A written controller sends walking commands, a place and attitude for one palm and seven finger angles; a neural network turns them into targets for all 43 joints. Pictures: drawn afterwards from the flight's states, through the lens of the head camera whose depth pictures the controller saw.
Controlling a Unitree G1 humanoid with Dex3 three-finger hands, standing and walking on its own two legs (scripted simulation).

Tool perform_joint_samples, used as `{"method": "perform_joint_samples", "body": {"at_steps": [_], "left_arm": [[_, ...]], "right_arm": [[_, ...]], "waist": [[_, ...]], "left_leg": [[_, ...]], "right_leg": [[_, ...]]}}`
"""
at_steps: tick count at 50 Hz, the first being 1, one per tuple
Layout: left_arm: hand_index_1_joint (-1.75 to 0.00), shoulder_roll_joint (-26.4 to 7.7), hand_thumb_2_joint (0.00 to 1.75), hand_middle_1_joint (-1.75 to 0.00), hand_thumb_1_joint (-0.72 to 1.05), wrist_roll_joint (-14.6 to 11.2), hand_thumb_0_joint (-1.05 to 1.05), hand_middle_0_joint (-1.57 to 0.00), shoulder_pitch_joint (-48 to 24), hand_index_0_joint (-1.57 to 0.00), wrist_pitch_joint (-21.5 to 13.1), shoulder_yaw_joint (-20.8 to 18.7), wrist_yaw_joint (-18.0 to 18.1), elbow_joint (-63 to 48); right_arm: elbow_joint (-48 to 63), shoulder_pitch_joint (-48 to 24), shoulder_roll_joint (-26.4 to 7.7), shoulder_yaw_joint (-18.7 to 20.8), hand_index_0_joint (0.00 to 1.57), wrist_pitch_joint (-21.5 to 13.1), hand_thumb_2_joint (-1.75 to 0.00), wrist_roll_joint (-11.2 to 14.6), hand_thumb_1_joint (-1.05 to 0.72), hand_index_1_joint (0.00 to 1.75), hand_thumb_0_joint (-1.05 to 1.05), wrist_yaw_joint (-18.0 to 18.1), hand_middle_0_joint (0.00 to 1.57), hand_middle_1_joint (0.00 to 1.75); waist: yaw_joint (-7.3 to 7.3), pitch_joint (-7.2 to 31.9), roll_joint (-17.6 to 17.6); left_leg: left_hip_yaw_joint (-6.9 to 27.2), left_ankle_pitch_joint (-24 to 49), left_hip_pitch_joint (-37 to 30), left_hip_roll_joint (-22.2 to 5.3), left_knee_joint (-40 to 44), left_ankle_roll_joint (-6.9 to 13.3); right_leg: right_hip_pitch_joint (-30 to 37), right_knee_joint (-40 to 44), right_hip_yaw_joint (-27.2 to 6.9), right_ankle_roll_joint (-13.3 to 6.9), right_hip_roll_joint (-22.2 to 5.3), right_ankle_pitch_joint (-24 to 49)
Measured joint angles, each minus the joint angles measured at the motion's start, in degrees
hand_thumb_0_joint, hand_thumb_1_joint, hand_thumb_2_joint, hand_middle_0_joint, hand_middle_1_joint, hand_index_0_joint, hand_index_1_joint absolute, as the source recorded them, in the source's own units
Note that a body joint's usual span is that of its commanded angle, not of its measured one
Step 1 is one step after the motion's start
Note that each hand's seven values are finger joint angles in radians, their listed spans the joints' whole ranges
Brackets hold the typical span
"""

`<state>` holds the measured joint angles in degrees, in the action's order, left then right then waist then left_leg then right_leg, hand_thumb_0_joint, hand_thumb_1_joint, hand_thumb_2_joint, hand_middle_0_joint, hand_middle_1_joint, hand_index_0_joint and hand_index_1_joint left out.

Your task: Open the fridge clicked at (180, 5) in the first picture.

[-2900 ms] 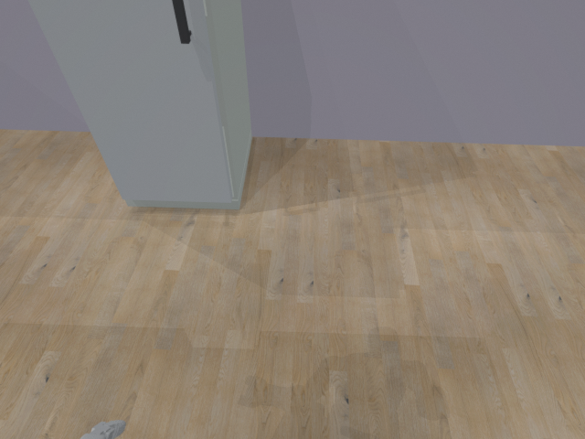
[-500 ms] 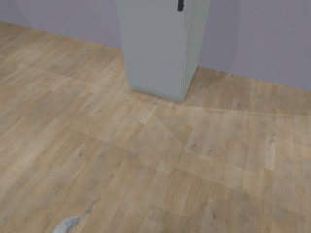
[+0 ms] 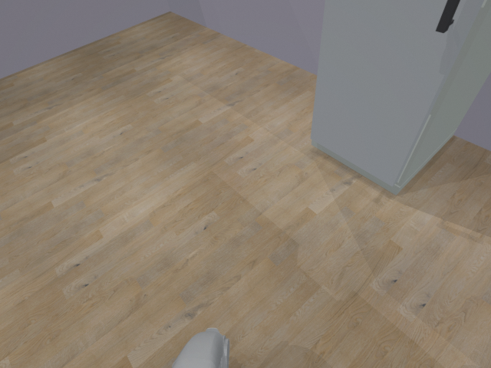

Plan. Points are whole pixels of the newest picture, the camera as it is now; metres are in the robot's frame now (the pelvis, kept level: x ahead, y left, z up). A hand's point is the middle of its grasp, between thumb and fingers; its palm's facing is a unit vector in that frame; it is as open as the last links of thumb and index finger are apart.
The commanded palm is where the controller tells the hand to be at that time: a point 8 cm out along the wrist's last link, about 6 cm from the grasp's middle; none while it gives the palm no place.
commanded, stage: walk to a spot facing it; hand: right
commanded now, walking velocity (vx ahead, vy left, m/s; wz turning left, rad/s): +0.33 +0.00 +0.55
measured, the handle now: out of the picture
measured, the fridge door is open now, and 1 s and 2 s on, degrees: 0 0 0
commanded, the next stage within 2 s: turn to face it in 1.16 s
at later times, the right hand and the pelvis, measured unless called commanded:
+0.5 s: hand (367, 297) +0.30 -0.20 -0.18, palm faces -0.16 +0.96 -0.21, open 7.3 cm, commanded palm none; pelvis +0.24 -0.01 -0.01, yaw +13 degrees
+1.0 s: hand (302, 176) +0.63 -0.08 -0.17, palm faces -0.52 +0.84 -0.15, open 7.4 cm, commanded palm none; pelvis +0.45 +0.02 +0.00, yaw +31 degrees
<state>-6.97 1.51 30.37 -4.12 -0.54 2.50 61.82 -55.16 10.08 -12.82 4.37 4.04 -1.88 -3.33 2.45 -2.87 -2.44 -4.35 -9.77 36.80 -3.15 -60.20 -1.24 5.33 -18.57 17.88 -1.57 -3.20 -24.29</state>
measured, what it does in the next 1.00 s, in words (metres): walks ahead, turning left: left foot, then right foot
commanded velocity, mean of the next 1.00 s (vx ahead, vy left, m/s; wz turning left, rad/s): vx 0.33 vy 0.00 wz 0.49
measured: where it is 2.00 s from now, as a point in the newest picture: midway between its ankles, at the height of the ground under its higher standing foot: (234, 257)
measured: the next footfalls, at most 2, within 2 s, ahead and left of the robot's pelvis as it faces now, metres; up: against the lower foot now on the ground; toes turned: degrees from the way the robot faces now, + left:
left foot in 0.16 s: +0.19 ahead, +0.11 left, +0.00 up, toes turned +14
right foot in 0.54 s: +0.42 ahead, -0.12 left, +0.00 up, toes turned +5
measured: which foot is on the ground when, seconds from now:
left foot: up 0.00-0.14, down 0.16-0.56, up 0.58-1.00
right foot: down 0.00-0.16, up 0.18-0.52, down 0.54-1.00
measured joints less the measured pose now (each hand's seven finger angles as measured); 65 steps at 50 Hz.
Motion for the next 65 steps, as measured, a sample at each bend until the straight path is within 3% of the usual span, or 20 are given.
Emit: {"method": "perform_joint_samples", "body": {"at_steps": [4,7,8,10,13,15,19,26,29,33,37,42,46,50,53,54,55,57,59,65], "left_arm": [[-0.3,1.05,0.9,-0.3,0.91,0.18,0.01,-0.2,2.09,-0.2,0.38,-0.02,-0.3,1.89],[-0.3,1.57,0.9,-0.3,0.91,-0.29,0.01,-0.2,3.53,-0.2,1.15,-0.25,-0.86,3.15],[-0.3,1.74,0.9,-0.3,0.91,-0.72,0.01,-0.2,4.05,-0.2,1.53,-0.28,-1.18,3.27],[-0.3,1.46,0.9,-0.3,0.91,-1.23,0.01,-0.2,1.57,-0.2,2.7,-0.77,-1.41,3.41],[-0.3,0.86,0.9,-0.3,0.91,-0.86,0.01,-0.2,-4.15,-0.2,3.19,-1.57,-1.61,0.97],[-0.3,0.27,0.9,-0.3,0.91,-0.4,0.01,-0.2,-8.42,-0.2,3.01,-1.94,-1.66,-1.75],[-0.3,-1.43,0.9,-0.3,0.92,-0.03,0.01,-0.2,-15.93,-0.2,2.26,-2.73,-1.74,-6.87],[-0.3,-3.56,0.9,-0.3,0.93,0.11,0.01,-0.2,-22.31,-0.19,0.95,-2.52,-3.29,-9.52],[-0.3,-2.89,0.9,-0.3,0.92,0.76,0.0,-0.2,-23.54,-0.2,-0.28,-1.81,-3.18,-9.27],[-0.3,-1.48,0.9,-0.3,0.91,0.8,0.0,-0.2,-21.46,-0.2,-0.96,-0.98,-2.7,-9.11],[-0.3,-1.19,0.9,-0.3,0.94,-0.09,-0.01,-0.21,-17.37,-0.2,-1.31,-2.46,-1.24,-7.36],[-0.3,-2.66,0.9,-0.3,0.95,0.0,-0.02,-0.2,-12.52,-0.2,-0.55,-2.91,-1.12,-4.15],[-0.3,-2.89,0.9,-0.3,0.93,0.19,-0.01,-0.2,-9.23,-0.2,0.17,-3.07,-1.33,-2.24],[-0.3,-2.83,0.9,-0.3,0.92,0.47,0.0,-0.2,-6.67,-0.2,0.77,-3.13,-1.61,-1.1],[-0.3,-2.58,0.9,-0.3,0.92,0.32,0.0,-0.2,-4.69,-0.2,1.51,-3.12,-1.99,-0.27],[-0.3,-2.21,0.9,-0.3,0.91,0.02,0.0,-0.2,-3.9,-0.2,1.95,-3.02,-2.29,-0.01],[-0.3,-2.13,0.9,-0.3,0.91,-0.36,0.01,-0.2,-4.17,-0.2,2.6,-2.87,-2.51,0.19],[-0.3,-2.28,0.9,-0.3,0.91,-0.89,0.01,-0.2,-6.53,-0.2,3.86,-2.77,-2.42,-0.12],[-0.3,-2.45,0.9,-0.3,0.91,-0.81,0.01,-0.2,-9.42,-0.2,4.16,-2.87,-2.25,-1.52],[-0.3,-3.38,0.9,-0.3,0.91,0.01,0.01,-0.2,-19.04,-0.2,3.45,-2.85,-2.05,-7.62]], "right_arm": [[0.71,-4.03,1.84,-1.2,0.19,-1.06,-0.9,0.17,-0.91,0.3,0.01,-0.12,0.2,0.29],[1.73,-5.24,2.22,-1.58,0.19,-3.37,-0.9,0.17,-0.91,0.3,0.01,0.1,0.2,0.29],[2.15,-5.09,2.1,-1.68,0.19,-4.41,-0.9,0.21,-0.91,0.3,0.01,0.24,0.2,0.29],[2.33,-4.58,2.03,-1.58,0.2,-5.74,-0.9,1.08,-0.91,0.3,0.0,1.07,0.2,0.29],[1.05,-2.12,1.45,-1.42,0.2,-5.72,-0.9,1.59,-0.91,0.3,0.0,2.26,0.2,0.29],[-0.18,-0.08,1.16,-0.92,0.2,-5.93,-0.9,1.46,-0.92,0.3,0.0,3.18,0.21,0.3],[-2.39,3.21,0.46,-0.75,0.2,-6.11,-0.9,0.71,-0.93,0.3,-0.01,3.26,0.21,0.3],[-2.87,7.38,-0.05,-0.52,0.2,-6.26,-0.9,0.56,-0.91,0.3,0.0,2.77,0.2,0.3],[-3.55,8.87,-0.76,0.12,0.2,-5.43,-0.9,1.12,-0.91,0.3,0.0,2.79,0.2,0.3],[-4.97,8.86,-0.75,0.51,0.19,-3.97,-0.9,0.6,-0.91,0.3,0.01,2.22,0.2,0.29],[-2.89,6.93,-0.43,1.02,0.19,-3.09,-0.9,0.24,-0.91,0.3,0.01,1.54,0.2,0.29],[-0.6,3.68,0.54,1.36,0.19,-2.03,-0.9,-0.09,-0.91,0.3,0.01,0.94,0.2,0.29],[0.31,0.75,1.49,0.91,0.19,-1.55,-0.9,-0.03,-0.91,0.3,0.01,0.44,0.2,0.29],[1.02,-2.32,2.11,0.4,0.19,-1.93,-0.9,0.07,-0.91,0.3,0.01,0.24,0.2,0.29],[1.95,-3.6,1.85,0.08,0.19,-3.47,-0.9,0.05,-0.91,0.3,0.01,0.25,0.2,0.29],[2.28,-3.58,1.33,0.04,0.19,-4.43,-0.9,-0.01,-0.91,0.3,0.0,0.27,0.2,0.29],[2.38,-3.74,1.12,0.13,0.19,-5.39,-0.9,0.11,-0.91,0.3,0.0,0.59,0.2,0.29],[2.31,-3.56,0.99,0.04,0.2,-6.02,-0.9,1.05,-0.91,0.3,0.0,1.47,0.2,0.29],[1.85,-2.61,0.94,-0.17,0.2,-5.6,-0.9,1.55,-0.91,0.3,0.0,2.04,0.2,0.29],[-0.39,1.42,1.91,-0.9,0.2,-5.66,-0.9,1.05,-0.91,0.3,0.0,2.83,0.2,0.3]], "waist": [[1.35,-2.38,0.9],[1.04,-2.92,0.49],[0.55,-2.5,-0.04],[-0.02,-3.01,0.31],[0.11,-2.56,0.44],[-0.06,-1.52,0.68],[-0.31,0.27,2.33],[-4.29,1.37,2.66],[-5.58,1.0,0.21],[-4.42,1.2,0.49],[-3.85,1.33,0.31],[-3.31,1.36,-0.2],[-2.03,0.09,0.37],[0.01,-1.94,1.75],[0.51,-3.02,3.0],[0.22,-2.97,2.58],[-0.4,-3.22,2.61],[-0.62,-4.06,2.83],[-0.53,-4.06,3.07],[-1.05,-1.55,4.01]], "left_leg": [[-4.86,-4.24,-4.54,2.46,13.58,2.87],[-7.42,-4.3,-11.29,5.01,22.57,5.94],[-7.23,-1.43,-12.83,4.96,23.94,7.67],[-6.32,-4.78,-13.28,5.96,20.25,8.34],[-4.44,-7.79,-18.02,7.24,23.17,7.15],[-2.65,-6.9,-20.72,7.54,26.74,6.22],[0.39,-6.7,-24.55,7.0,31.61,4.97],[4.13,-12.73,-29.11,4.75,30.69,1.2],[6.63,-18.1,-25.62,2.97,17.08,1.59],[3.88,-14.88,-14.64,2.19,-8.45,2.04],[2.1,-6.95,-6.25,-0.45,-13.03,1.15],[1.31,-0.42,-0.23,-2.78,-8.71,-0.17],[-0.81,1.01,-0.26,-3.57,2.27,-0.41],[-2.99,-0.9,-3.43,-2.21,14.94,1.19],[-5.27,-2.75,-8.28,0.86,22.31,3.7],[-5.53,-0.31,-10.27,1.36,24.34,5.03],[-5.14,-0.34,-9.62,1.9,21.82,6.11],[-4.19,-4.02,-10.38,2.97,18.88,7.06],[-3.35,-5.36,-13.35,3.97,21.02,6.93],[0.78,-3.16,-19.67,5.96,30.35,6.15]], "right_leg": [[2.56,-1.97,2.69,1.55,-1.37,-3.82],[0.73,-14.62,4.21,2.87,-3.74,-6.62],[-2.65,-24.36,3.06,3.0,-4.82,-4.66],[-12.09,-46.39,-4.99,3.27,-5.29,-5.05],[-24.34,-59.53,-12.43,3.23,-5.43,0.65],[-30.85,-57.52,-14.33,3.58,-6.58,2.6],[-38.19,-44.43,-15.48,4.8,-8.17,6.98],[-33.09,-19.77,-12.88,4.91,-5.32,11.98],[-29.39,-19.26,-9.43,1.69,-3.77,11.61],[-22.88,-16.92,-6.04,1.14,-4.89,7.74],[-16.32,-10.1,-2.98,1.1,-4.65,8.01],[-10.26,-5.01,0.97,1.67,-3.87,6.8],[-5.85,-3.14,3.96,2.91,-3.83,4.58],[-2.12,-4.2,6.81,5.17,-4.92,0.7],[-1.24,-11.53,8.31,7.08,-7.99,-4.11],[-2.91,-18.5,7.67,7.16,-9.46,-5.14],[-6.71,-28.74,3.76,7.05,-10.1,-6.0],[-15.58,-47.76,-5.8,6.03,-8.28,-6.19],[-23.08,-56.97,-10.69,5.47,-6.96,-1.73],[-36.9,-48.93,-14.56,6.02,-7.13,5.59]]}}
